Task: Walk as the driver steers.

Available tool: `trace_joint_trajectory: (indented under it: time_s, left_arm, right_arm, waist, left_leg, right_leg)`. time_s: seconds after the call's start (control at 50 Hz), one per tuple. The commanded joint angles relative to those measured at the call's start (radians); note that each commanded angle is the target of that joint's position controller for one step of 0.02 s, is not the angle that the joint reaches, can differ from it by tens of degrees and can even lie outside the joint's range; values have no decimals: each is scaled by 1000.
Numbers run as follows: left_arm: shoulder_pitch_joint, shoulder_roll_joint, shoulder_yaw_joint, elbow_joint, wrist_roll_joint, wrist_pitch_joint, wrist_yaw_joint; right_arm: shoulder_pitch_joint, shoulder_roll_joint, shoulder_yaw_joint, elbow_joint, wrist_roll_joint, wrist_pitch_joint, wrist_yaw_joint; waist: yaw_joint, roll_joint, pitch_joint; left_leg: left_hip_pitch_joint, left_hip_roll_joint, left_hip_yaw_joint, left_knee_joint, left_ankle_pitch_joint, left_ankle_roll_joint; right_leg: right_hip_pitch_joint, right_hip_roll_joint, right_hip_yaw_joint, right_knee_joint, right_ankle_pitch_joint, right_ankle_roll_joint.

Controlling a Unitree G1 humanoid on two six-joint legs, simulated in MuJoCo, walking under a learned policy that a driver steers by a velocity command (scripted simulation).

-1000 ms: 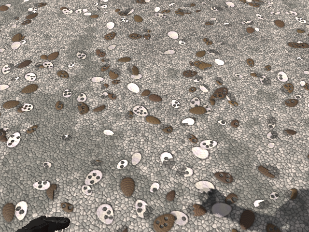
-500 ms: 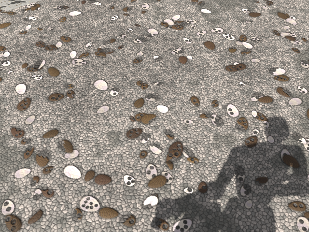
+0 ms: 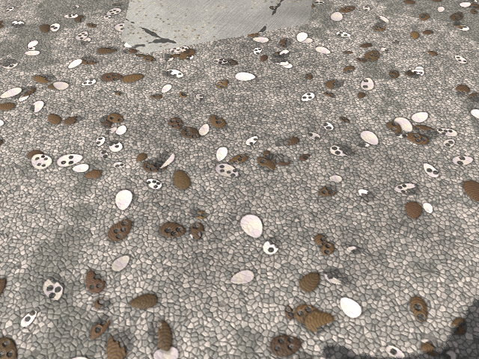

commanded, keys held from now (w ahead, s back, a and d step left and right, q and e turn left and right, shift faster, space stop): w+q+shift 0.30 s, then w+shift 0.04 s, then w+e+shift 0.66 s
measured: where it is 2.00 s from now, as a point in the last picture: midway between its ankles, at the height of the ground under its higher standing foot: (246, 75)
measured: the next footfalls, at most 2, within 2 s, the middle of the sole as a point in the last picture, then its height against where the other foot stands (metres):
left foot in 0.26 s outside the picture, level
right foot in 0.70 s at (222, 246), level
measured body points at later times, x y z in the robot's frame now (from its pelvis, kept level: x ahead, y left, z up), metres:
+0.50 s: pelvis +0.46 +0.08 +0.00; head +0.48 +0.08 +0.44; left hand +0.55 +0.37 -0.09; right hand +0.56 -0.18 -0.14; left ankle +0.37 +0.08 -0.74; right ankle +0.66 -0.03 -0.67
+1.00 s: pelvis +0.95 +0.16 +0.00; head +0.97 +0.16 +0.45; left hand +0.88 +0.45 -0.12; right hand +1.22 -0.02 -0.05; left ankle +1.14 +0.37 -0.67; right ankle +0.84 +0.11 -0.74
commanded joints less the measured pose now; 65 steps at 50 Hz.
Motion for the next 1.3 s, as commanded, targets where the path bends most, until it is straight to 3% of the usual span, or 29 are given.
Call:
trace_joint_trajectory:
  time_s: [0.02,0.14,0.18,0.22,0.24,0.26,0.28,0.3,0.32,0.36,0.44,0.58,0.64,0.68,0.7,0.72,0.74,0.78,0.8,0.86,0.94,1.06,1.1,1.12,1.14,1.16,1.18,1.22,1.3]
  left_arm:
    - [51,45,12,-4,-19,-34,-10]
    - [52,126,26,39,-16,-43,0]
    - [85,195,42,36,-15,-23,11]
    - [26,250,58,7,-5,13,20]
    - [17,237,56,-1,5,22,13]
    - [17,100,25,-27,19,17,-8]
    - [83,113,15,-154,-8,-2,-7]
    - [-29,161,12,-166,2,-27,-8]
    - [-40,152,4,-155,-5,-36,-7]
    - [-4,121,-10,-119,21,-8,-4]
    - [-73,54,-28,-124,10,51,-31]
    - [-283,37,-29,-151,-41,31,-68]
    - [-214,91,-6,-117,-25,35,-63]
    - [100,152,24,-21,-26,46,-54]
    - [326,188,49,40,-21,50,-43]
    - [346,287,83,60,-4,63,-30]
    - [246,281,87,29,-23,70,-37]
    - [171,197,76,26,-30,64,-31]
    - [152,163,67,35,-28,60,-25]
    - [117,149,52,37,-33,33,-21]
    - [112,175,68,23,-39,15,-27]
    - [165,217,92,36,-49,18,-18]
    - [112,272,102,24,-37,16,-19]
    - [63,230,91,5,-29,4,-20]
    - [82,51,46,-33,-39,-5,-14]
    - [170,56,24,-89,-71,5,-17]
    - [65,133,34,-48,-39,27,-9]
    - [-52,130,37,-56,-11,45,-37]
    - [-126,29,2,-122,6,77,-73]
  right_arm:
    - [-109,41,27,-136,-12,13,27]
    - [-289,23,54,-208,-5,6,66]
    - [-205,-18,42,-179,-2,3,54]
    - [116,-94,5,-91,-4,-1,32]
    - [282,-145,-26,-25,-4,0,6]
    - [202,-224,-53,-28,21,16,-19]
    - [140,-336,-69,-96,-11,28,-19]
    - [167,-284,-69,-107,-2,31,-33]
    - [133,-220,-54,-79,0,20,-45]
    - [53,-140,-22,-70,-3,-18,-57]
    - [76,-79,6,-22,9,-82,-36]
    - [173,-98,9,43,15,-127,-30]
    - [180,-137,5,50,-12,-107,-64]
    - [111,-163,-4,32,-48,-72,-89]
    - [30,-179,-8,10,-45,-62,-94]
    - [79,-32,29,-42,-20,-78,-71]
    - [59,-31,44,-90,-9,-103,-59]
    - [-48,-60,64,-126,-16,-132,-51]
    - [-69,-50,70,-131,-26,-128,-47]
    - [-64,-24,88,-159,-59,-65,-36]
    - [-290,8,114,-252,-28,-60,-15]
    - [-317,-34,95,-261,-10,-74,-31]
    - [-55,-113,54,-192,-3,-83,-56]
    - [171,-168,26,-147,-15,-87,-78]
    - [312,-234,3,-121,-55,-88,-93]
    - [204,-281,-16,-128,-48,-77,-81]
    - [84,-148,1,-156,-41,-71,-75]
    - [54,-47,25,-116,-39,-71,-66]
    - [139,7,40,0,-6,-110,-42]
  waist:
    - [-2,-151,78]
    - [-25,-85,144]
    - [-80,-130,62]
    - [-249,-155,-105]
    - [-299,-88,-173]
    - [-193,162,-95]
    - [-108,231,-310]
    - [-160,20,-274]
    - [-101,-68,-94]
    - [7,-155,16]
    - [25,-113,101]
    - [-63,-65,141]
    - [-9,31,34]
    - [150,73,-110]
    - [285,36,-162]
    - [182,-253,-198]
    - [131,-294,-302]
    - [86,-11,-94]
    - [42,38,-3]
    - [-45,-2,87]
    - [13,-63,157]
    - [61,-106,38]
    - [-87,-96,-133]
    - [-196,-76,-246]
    - [-190,171,-363]
    - [-81,406,-464]
    - [-94,159,-263]
    - [-85,-19,-67]
    - [-16,43,32]
  left_leg:
    - [-292,92,-51,-5,76,-6]
    - [13,-13,157,-446,323,58]
    - [139,-93,202,-469,248,91]
    - [492,-140,149,-489,148,145]
    - [757,-141,71,-547,91,173]
    - [832,11,-186,-592,93,209]
    - [1096,223,-762,-798,6,423]
    - [1028,237,-846,-944,-131,395]
    - [835,221,-760,-985,-95,346]
    - [519,145,-542,-976,102,280]
    - [290,37,-260,-1092,262,209]
    - [541,62,5,-1236,705,48]
    - [748,108,74,-1011,1317,-19]
    - [733,139,101,-585,1507,-43]
    - [556,100,128,-198,1349,-48]
    - [51,-62,87,271,255,-94]
    - [-209,-167,-56,445,-178,-102]
    - [-235,-27,-139,255,-17,-66]
    - [-181,7,-119,160,-13,-66]
    - [-75,53,-81,-30,-70,-110]
    - [55,47,3,-440,226,-149]
    - [241,-39,-15,-733,345,-108]
    - [541,-52,-23,-731,186,-83]
    - [796,60,-110,-676,15,-58]
    - [1042,357,-456,-740,-311,-20]
    - [1065,488,-965,-945,-472,81]
    - [905,404,-803,-972,-558,70]
    - [668,303,-465,-965,-174,40]
    - [528,242,-220,-1023,166,33]
  right_leg:
    - [142,-274,179,-255,282,-108]
    - [63,-177,-148,-295,799,-43]
    - [170,-203,-156,-109,1237,-29]
    - [111,-246,-126,324,1349,-46]
    - [-69,-198,-122,665,1003,-36]
    - [-370,1,-110,1081,-99,-4]
    - [-692,67,102,1316,-226,26]
    - [-752,3,208,1242,-114,18]
    - [-731,-47,201,1116,-54,10]
    - [-554,-117,183,946,-54,17]
    - [-461,-163,115,672,50,16]
    - [-363,-41,22,174,535,-111]
    - [-293,87,-51,177,347,-144]
    - [-36,146,-46,202,192,-184]
    - [194,105,33,136,133,-236]
    - [545,-124,421,204,9,-382]
    - [632,-249,926,-34,-92,-492]
    - [379,-224,805,-158,-80,-411]
    - [211,-175,712,-181,-12,-369]
    - [-81,-58,558,-237,53,-342]
    - [-266,30,462,-311,223,-296]
    - [21,-6,502,-128,666,-191]
    - [25,17,484,213,818,-146]
    - [-116,50,452,483,663,-136]
    - [-371,137,343,818,-130,-137]
    - [-560,137,266,1009,-199,-127]
    - [-631,44,235,1016,-73,-131]
    - [-593,-14,203,922,17,-112]
    - [-606,-52,222,827,-8,-99]
Keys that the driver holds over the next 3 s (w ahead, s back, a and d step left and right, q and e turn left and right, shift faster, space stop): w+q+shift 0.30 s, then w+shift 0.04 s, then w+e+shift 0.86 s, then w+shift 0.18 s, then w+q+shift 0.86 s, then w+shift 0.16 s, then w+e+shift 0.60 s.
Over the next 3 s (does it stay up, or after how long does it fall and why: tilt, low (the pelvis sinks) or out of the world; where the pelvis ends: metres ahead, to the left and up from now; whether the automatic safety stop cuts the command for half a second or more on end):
stays up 2.78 0.22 0.00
